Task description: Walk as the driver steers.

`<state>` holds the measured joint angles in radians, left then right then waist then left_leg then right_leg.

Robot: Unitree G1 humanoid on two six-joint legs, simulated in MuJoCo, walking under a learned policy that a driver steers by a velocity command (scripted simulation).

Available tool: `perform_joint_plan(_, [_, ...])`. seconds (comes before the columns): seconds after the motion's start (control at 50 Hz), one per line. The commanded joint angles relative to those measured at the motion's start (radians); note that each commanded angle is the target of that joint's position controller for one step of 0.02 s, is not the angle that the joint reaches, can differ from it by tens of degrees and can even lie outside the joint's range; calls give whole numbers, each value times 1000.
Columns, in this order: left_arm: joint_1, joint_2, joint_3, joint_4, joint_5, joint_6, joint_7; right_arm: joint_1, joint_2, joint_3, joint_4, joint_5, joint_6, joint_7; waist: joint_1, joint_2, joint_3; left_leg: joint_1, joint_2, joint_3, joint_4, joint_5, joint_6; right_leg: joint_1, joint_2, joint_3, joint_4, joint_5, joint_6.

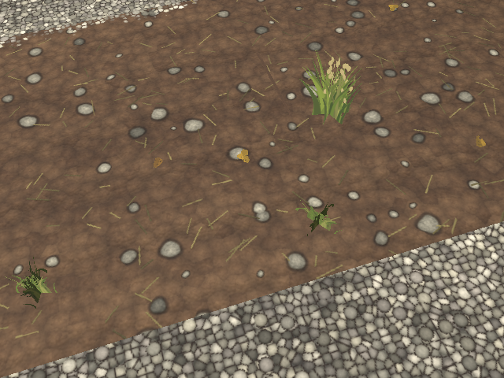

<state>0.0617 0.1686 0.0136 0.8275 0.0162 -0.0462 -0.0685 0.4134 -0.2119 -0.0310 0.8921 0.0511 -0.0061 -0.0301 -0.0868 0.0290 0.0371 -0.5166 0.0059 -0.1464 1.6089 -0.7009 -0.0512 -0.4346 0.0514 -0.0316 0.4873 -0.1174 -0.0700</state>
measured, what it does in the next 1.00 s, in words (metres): walks ahead, turning left: left foot, then right foot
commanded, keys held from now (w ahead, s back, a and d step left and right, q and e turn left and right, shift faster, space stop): q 0.42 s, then no key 0.18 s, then w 0.40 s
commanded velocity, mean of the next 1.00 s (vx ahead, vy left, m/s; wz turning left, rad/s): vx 0.12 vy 0.00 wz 0.32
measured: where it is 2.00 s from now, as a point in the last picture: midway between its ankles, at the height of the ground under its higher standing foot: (158, 305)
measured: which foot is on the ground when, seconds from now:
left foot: up 0.00-0.32, down 0.34-0.90, up 0.92-1.00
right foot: down 0.00-0.34, up 0.36-0.86, down 0.88-1.00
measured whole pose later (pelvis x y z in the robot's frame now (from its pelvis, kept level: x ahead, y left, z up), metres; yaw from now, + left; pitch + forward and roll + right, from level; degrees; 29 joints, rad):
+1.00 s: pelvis +0.16 +0.07 +0.01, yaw +21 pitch +4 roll +0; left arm 0.25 0.25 0.07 0.84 -0.01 -0.08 -0.02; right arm 0.32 -0.28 -0.08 0.68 0.01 -0.03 -0.01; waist 0.00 0.04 -0.05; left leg -0.48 -0.04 -0.04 1.04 -0.42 0.02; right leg -0.20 0.02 0.00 0.47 -0.33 -0.03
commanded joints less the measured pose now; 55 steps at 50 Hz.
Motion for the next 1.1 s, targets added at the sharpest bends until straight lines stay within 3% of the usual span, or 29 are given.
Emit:
perform_joint_plan(0.02, [-33, 187, 46, -88, 4, 9, 52, 81, -151, -51, -70, -26, 48, -40, 13, -7, -233, -126, 88, 27, -28, 304, -44, 179, -500, 364, -182, 311, -294])
perform_joint_plan(0.04, [-32, 207, 47, -84, 23, 6, 61, 70, -116, -51, -92, -40, 57, -47, 0, -71, -152, -90, 80, 36, -130, 331, -69, 77, -441, 282, -196, 292, -265])
perform_joint_plan(0.06, [-11, 192, 48, -67, 19, 7, 69, 40, -89, -49, -112, -47, 53, -50, 8, -108, -128, -91, 89, 43, -309, 347, -71, 88, -375, 192, -200, 258, -221])
perform_joint_plan(0.1, [37, 186, 53, -43, 17, 9, 97, -45, -71, -47, -150, -40, 37, -45, 39, -153, -145, -37, 91, 72, -522, 397, -66, 131, -316, 97, -183, 283, -174])
perform_joint_plan(0.16, [37, 215, 69, -52, 5, 30, 118, -116, -65, -45, -198, -40, 34, -24, 60, -166, -178, 19, 85, 105, -652, 462, -50, 178, -352, 90, -206, 199, -178])
perform_joint_plan(0.24, [30, 229, 84, -63, -13, 62, 113, -205, -89, -58, -257, -48, 63, -4, 82, -163, -109, 40, 59, 155, -764, 393, 4, 174, -382, 81, -215, -63, -148])
perform_joint_plan(0.28, [32, 240, 92, -64, -24, 71, 109, -211, -90, -61, -272, -49, 66, 11, 76, -150, -94, 90, 44, 179, -871, 381, 41, 183, -391, 69, -169, -102, -113])
perform_joint_plan(0.32, [50, 231, 93, -57, -29, 80, 105, -164, -100, -71, -260, -49, 64, 19, 56, -104, -99, 228, 3, 211, -1020, 450, 85, 143, -365, 20, -64, -120, -37])
perform_joint_plan(0.34, [84, 200, 87, -45, -21, 82, 98, -124, -144, -87, -257, -49, 62, 14, 53, -16, -90, 335, 33, 135, -1118, 563, 122, 57, -315, -48, 71, -181, 37])
perform_joint_plan(0.36, [74, 132, 65, -84, 20, 77, 88, -90, -265, -113, -279, -51, 57, -1, 77, 288, -103, 504, 290, -247, -1180, 914, 229, -217, -174, -171, 470, -446, 150])
perform_joint_plan(0.38, [-56, 155, 69, -144, 10, 62, 90, -62, -304, -114, -302, -80, 40, 10, 9, 296, -129, 496, 393, -439, -1240, 1005, 410, -389, -49, -4, 668, -589, 168])
perform_joint_plan(0.4, [-119, 199, 81, -154, -7, 56, 98, -57, -290, -111, -301, -101, 22, 17, -13, 176, -129, 511, 361, -390, -1247, 973, 421, -450, -50, 75, 773, -542, 157])
perform_joint_plan(0.42, [-100, 208, 87, -145, -9, 57, 107, -106, -277, -106, -304, -88, 13, 11, 23, 135, -122, 502, 314, -310, -1228, 965, 366, -467, -62, 104, 787, -442, 142])
perform_joint_plan(0.44, [-64, 216, 91, -118, 2, 64, 119, -177, -245, -95, -319, -62, 19, 1, 57, 75, -131, 480, 274, -229, -1213, 952, 305, -446, -85, 110, 772, -340, 142])
perform_joint_plan(0.46, [-29, 224, 93, -106, 9, 71, 122, -234, -220, -85, -332, -45, 26, -7, 86, 84, -138, 423, 244, -172, -1208, 973, 270, -383, -92, 104, 751, -263, 148])
perform_joint_plan(0.52, [12, 188, 83, -94, -2, 77, 108, -250, -189, -65, -340, -57, 26, -14, 105, 56, -178, 363, 186, -94, -1215, 953, 234, -249, -79, 88, 703, -120, 158])
perform_joint_plan(0.6, [-25, 158, 71, -106, -6, 78, 95, -236, -168, -59, -328, -60, 22, -17, 87, 92, -144, 341, 162, -89, -1243, 753, 202, -168, -106, 108, 452, -48, 166])
perform_joint_plan(0.66, [-46, 167, 71, -107, -17, 67, 80, -185, -177, -63, -303, -69, 13, -8, 55, 117, -91, 267, 166, -157, -1353, 275, 225, -79, -107, 89, 262, -46, 156])
perform_joint_plan(0.7, [-60, 191, 77, -112, -23, 46, 73, -160, -204, -71, -291, -69, 5, 3, 37, 137, -36, 248, 187, -215, -1397, 168, 256, -58, -85, 65, 210, -116, 139])
perform_joint_plan(0.76, [-85, 205, 80, -119, -29, 2, 63, -110, -215, -79, -273, -56, -10, 9, 9, 119, -15, 370, 214, -283, -1371, 199, 283, -112, -84, 65, 144, -225, 97])
perform_joint_plan(0.8, [-73, 186, 74, -112, -34, -21, 51, -86, -202, -79, -266, -46, -13, 7, 13, 100, -32, 424, 215, -300, -1336, 236, 288, -96, -76, 56, 77, -258, 67])
perform_joint_plan(0.86, [79, 168, 75, -50, -30, -41, 36, -132, -176, -72, -277, -38, -5, 7, 101, 63, -98, 306, 154, -230, -1232, 422, 249, 209, -59, 31, -73, -119, 16])
perform_joint_plan(0.88, [196, 195, 84, -17, -26, -42, 39, -171, -136, -62, -291, -44, -10, 9, 152, 29, -145, 173, 111, -161, -1116, 474, 208, 401, -120, 90, -62, -93, -13])
perform_joint_plan(0.9, [293, 277, 110, 12, -21, -38, 44, -193, -70, -46, -328, -49, -28, 14, 162, -177, -179, -47, -38, 45, -887, 430, 131, 577, -243, 290, -79, -154, -87])
perform_joint_plan(0.92, [365, 310, 123, 21, -25, -35, 43, -225, -118, -55, -354, -44, -48, 14, 205, -295, -132, -292, -72, 94, -671, 168, 85, 654, -396, 572, -192, -231, -216])
perform_joint_plan(0.94, [371, 276, 110, 19, -31, -37, 48, -239, -178, -75, -353, -29, -61, 18, 205, -219, -49, -438, -36, 59, -517, 111, 73, 657, -441, 617, -216, -271, -252])
perform_joint_plan(0.98, [305, 240, 94, -5, -31, -36, 57, -225, -156, -71, -338, -33, -65, 26, 166, -138, -1, -515, 25, 52, -448, 292, 67, 628, -377, 500, -233, -240, -205])
perform_joint_plan(1.02, [239, 210, 78, -24, -21, -30, 58, -234, -144, -69, -341, -47, -65, 36, 127, -130, 12, -433, 71, 68, -509, 406, 51, 507, -326, 365, -259, -9, -160])
perform_joint_plan(1.1, [238, 243, 80, -10, -30, -17, 70, -330, -66, -32, -365, -53, -70, 53, 140, -125, 23, -195, 47, 171, -778, 601, 31, 299, -225, 155, -295, 210, -113])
